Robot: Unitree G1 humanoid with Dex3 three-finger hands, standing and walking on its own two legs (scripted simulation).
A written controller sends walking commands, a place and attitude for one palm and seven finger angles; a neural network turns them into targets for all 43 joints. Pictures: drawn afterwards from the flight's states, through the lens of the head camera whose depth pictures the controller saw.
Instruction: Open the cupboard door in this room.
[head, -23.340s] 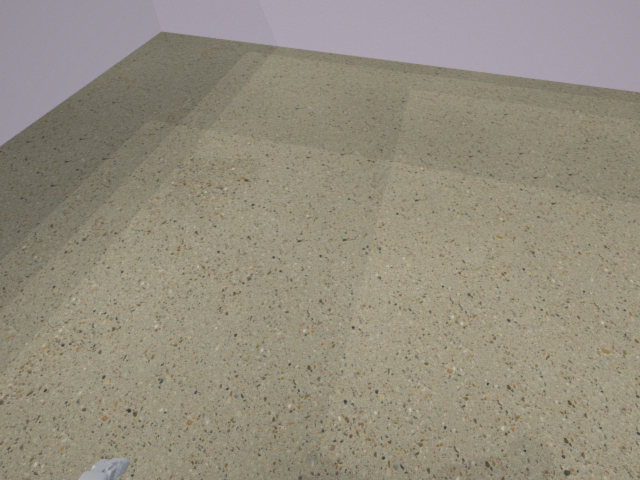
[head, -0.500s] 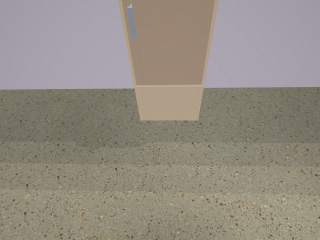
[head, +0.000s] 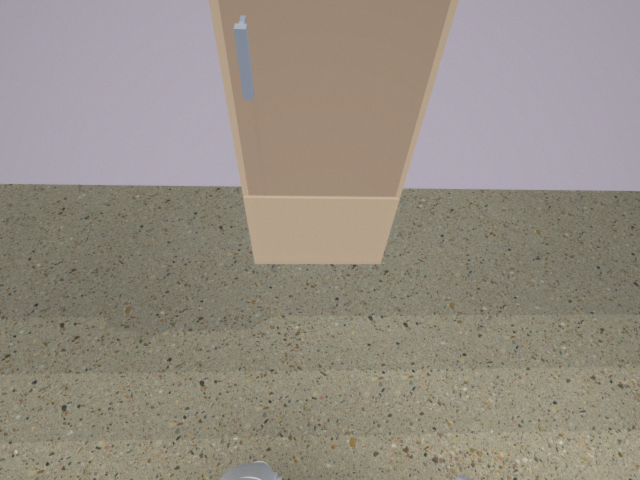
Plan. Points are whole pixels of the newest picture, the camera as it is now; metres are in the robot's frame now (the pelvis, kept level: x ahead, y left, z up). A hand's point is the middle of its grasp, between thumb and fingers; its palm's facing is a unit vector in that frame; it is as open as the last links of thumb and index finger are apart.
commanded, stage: take the last steps up to it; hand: left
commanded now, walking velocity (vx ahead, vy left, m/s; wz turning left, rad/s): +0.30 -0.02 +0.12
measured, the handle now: (245, 59) +0.83 +0.23 +0.06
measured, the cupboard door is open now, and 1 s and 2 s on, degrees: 0 0 0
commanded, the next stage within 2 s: come to a stop and stand still in 0.62 s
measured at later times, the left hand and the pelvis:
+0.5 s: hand (231, 413) +0.22 +0.15 -0.14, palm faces +0.14 -0.96 -0.23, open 7.1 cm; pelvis +0.18 -0.04 +0.02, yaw +5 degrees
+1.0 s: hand (225, 348) +0.32 +0.19 -0.17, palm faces +0.14 -0.97 -0.20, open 7.4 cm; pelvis +0.31 +0.00 +0.01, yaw +5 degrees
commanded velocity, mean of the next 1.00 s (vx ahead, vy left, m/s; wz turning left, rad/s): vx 0.08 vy -0.04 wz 0.04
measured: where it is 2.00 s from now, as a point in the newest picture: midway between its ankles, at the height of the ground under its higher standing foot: (329, 464)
